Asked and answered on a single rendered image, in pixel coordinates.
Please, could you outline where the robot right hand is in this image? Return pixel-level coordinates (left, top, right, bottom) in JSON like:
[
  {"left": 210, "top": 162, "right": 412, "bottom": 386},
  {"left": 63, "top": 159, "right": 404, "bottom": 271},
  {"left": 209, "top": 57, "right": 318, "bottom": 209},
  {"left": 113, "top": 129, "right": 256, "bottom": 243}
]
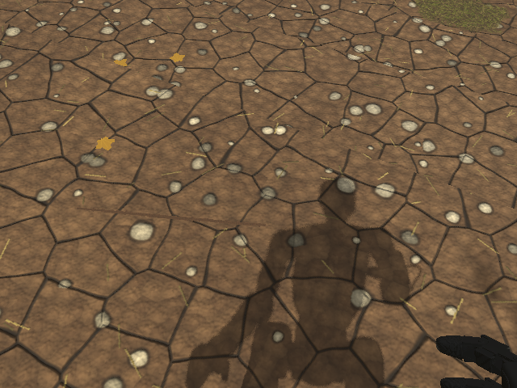
[{"left": 436, "top": 335, "right": 517, "bottom": 388}]

